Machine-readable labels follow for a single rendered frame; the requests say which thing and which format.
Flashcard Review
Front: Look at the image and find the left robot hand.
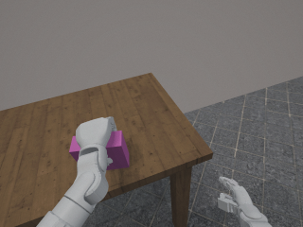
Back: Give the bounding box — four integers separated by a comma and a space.
76, 116, 117, 166

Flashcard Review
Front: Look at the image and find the robot left forearm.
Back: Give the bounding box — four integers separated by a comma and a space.
36, 144, 109, 227

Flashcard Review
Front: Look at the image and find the sponge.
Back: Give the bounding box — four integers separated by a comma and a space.
69, 131, 130, 170

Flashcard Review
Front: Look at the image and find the table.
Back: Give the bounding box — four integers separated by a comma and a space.
0, 72, 213, 227

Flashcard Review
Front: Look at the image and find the right robot hand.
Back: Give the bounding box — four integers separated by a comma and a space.
218, 176, 254, 219

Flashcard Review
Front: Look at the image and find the robot right forearm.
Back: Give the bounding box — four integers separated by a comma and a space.
238, 203, 272, 227

